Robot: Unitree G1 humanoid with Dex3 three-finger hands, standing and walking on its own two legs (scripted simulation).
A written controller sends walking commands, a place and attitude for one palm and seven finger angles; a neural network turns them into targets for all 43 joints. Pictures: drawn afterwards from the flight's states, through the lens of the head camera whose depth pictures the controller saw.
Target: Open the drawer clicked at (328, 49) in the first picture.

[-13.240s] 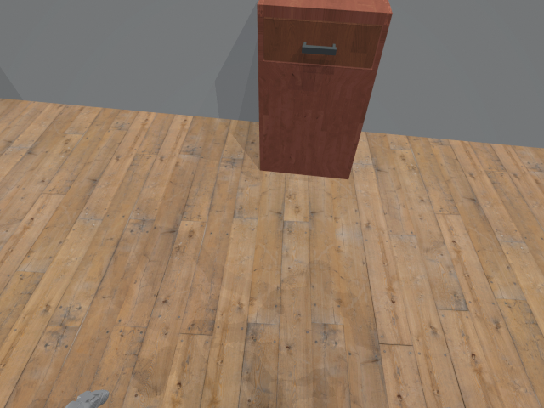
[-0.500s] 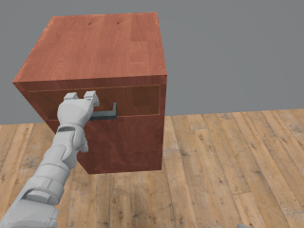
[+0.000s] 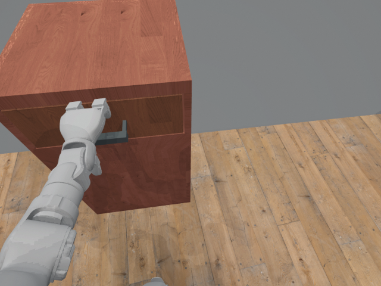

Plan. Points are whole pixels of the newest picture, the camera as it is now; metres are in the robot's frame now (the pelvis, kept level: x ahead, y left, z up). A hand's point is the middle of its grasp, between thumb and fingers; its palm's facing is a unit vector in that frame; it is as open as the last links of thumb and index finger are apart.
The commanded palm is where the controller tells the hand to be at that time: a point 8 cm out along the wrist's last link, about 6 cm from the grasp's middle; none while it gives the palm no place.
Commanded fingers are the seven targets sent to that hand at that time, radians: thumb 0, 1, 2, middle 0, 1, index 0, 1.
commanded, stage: move the hooked fingers above the handle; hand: left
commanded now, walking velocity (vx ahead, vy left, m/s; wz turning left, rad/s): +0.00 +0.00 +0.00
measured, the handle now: (103, 132) +0.50 +0.23 -0.03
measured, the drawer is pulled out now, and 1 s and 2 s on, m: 0.00 0.00 0.00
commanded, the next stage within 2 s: lower the fingers behind the handle in 0.78 s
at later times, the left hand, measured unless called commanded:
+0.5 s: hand (89, 140) +0.44 +0.23 +0.03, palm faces +0.00 -0.04 -1.00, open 13.8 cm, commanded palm +0.41 +0.22 +0.09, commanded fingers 0.00 -0.50 0.30 -0.30 -1.20 -0.30 -1.20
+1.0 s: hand (87, 142) +0.44 +0.24 +0.02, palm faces -0.06 -0.04 -1.00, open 13.8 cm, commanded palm +0.42 +0.23 +0.08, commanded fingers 0.00 -0.50 0.30 -0.30 -1.20 -0.30 -1.20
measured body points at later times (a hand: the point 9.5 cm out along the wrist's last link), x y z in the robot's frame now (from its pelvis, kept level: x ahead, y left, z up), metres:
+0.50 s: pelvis +0.01 +0.00 +0.01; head +0.07 -0.01 +0.45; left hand +0.43 +0.23 +0.08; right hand +0.08 -0.26 -0.13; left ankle +0.03 +0.11 -0.70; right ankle -0.03 -0.12 -0.70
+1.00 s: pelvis +0.01 +0.00 +0.00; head +0.07 -0.01 +0.45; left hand +0.43 +0.23 +0.08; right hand +0.06 -0.27 -0.13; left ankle +0.03 +0.11 -0.70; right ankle -0.03 -0.12 -0.70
